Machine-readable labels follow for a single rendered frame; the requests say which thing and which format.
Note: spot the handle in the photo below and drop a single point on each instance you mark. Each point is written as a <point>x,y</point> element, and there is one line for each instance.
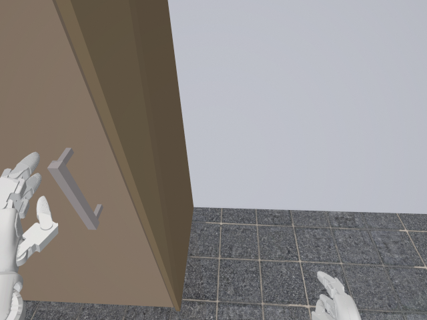
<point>64,179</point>

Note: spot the wardrobe door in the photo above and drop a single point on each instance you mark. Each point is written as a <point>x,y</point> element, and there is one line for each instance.
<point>46,106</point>

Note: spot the left robot hand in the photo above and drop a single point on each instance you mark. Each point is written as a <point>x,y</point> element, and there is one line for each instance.
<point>16,189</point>

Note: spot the right robot hand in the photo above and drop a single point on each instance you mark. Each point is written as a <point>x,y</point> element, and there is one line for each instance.
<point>342,307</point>

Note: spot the robot left forearm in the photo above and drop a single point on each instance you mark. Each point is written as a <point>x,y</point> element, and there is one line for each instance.
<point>12,306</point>

